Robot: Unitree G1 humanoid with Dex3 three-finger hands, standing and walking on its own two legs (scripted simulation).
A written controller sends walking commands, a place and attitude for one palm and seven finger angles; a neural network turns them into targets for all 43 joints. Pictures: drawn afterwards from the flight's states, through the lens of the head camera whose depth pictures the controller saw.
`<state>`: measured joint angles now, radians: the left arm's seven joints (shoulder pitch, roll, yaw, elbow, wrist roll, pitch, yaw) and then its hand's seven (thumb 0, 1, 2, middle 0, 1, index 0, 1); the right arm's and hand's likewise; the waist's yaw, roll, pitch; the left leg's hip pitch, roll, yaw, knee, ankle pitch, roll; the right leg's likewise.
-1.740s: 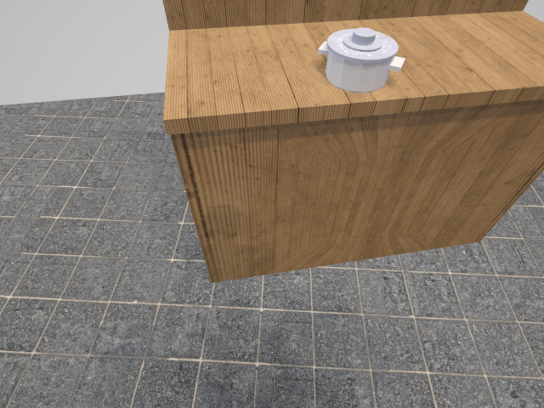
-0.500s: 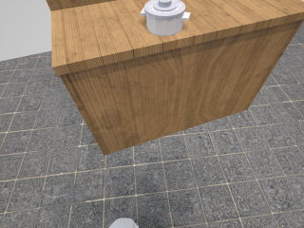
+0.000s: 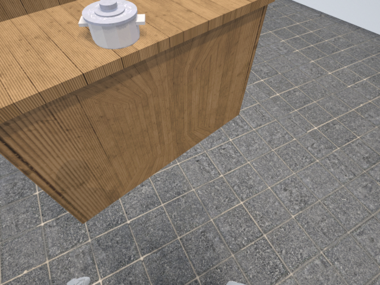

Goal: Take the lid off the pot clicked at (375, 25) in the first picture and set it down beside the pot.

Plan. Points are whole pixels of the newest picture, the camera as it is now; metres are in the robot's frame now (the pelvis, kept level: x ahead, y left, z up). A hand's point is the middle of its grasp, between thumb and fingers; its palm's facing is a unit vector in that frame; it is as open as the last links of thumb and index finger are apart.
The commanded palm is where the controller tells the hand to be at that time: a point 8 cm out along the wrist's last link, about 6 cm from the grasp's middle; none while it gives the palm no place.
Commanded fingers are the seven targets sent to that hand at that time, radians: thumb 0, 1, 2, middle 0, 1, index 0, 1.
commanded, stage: walk to a spot facing it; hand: left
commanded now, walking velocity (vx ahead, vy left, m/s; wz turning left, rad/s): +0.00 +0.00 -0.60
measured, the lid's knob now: (108, 4) +0.83 +0.31 +0.16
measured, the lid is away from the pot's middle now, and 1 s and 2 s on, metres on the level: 0.00 0.00 0.00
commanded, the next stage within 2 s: turn to face it in 1.62 s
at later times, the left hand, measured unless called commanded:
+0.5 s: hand (121, 264) +0.18 +0.18 -0.16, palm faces -0.28 -0.94 -0.18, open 7.4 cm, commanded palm none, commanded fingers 0.00 0.90 0.90 -0.20 -0.30 -0.20 -0.30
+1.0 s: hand (157, 241) +0.24 +0.10 -0.17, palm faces -0.52 -0.84 -0.18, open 7.4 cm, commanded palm none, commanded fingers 0.00 0.90 0.90 -0.20 -0.30 -0.20 -0.30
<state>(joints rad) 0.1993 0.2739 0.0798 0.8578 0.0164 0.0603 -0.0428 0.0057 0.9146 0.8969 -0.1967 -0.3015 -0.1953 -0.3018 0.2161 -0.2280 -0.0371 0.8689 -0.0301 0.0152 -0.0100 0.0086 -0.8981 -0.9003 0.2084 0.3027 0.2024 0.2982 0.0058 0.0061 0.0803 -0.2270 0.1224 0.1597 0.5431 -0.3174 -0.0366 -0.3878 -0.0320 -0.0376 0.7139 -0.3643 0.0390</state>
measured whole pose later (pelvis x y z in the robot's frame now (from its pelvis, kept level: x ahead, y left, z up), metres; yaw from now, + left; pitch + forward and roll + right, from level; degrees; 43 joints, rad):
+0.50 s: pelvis +0.02 +0.02 +0.01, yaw -18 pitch +1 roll -2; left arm 0.17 0.26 0.08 0.87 0.02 0.07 -0.04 0.01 0.91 0.90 -0.20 -0.30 -0.20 -0.30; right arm 0.28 -0.18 -0.01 0.88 -0.03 0.00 -0.02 0.01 -0.90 -0.90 0.21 0.30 0.20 0.30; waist -0.01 -0.04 0.05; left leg -0.23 0.09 0.16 0.48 -0.26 0.01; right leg -0.50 -0.01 0.00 1.06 -0.40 0.06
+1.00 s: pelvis +0.13 -0.05 +0.00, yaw -35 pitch +0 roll -1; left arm 0.34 0.20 0.05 0.97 0.02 -0.02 -0.02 0.01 0.91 0.90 -0.20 -0.30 -0.20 -0.30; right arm 0.20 -0.23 -0.06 0.89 -0.02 -0.02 0.03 0.01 -0.91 -0.90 0.20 0.30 0.20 0.30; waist 0.02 -0.01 0.05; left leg -0.50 0.10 0.08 0.76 -0.30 -0.06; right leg -0.12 0.00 0.04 0.44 -0.33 0.01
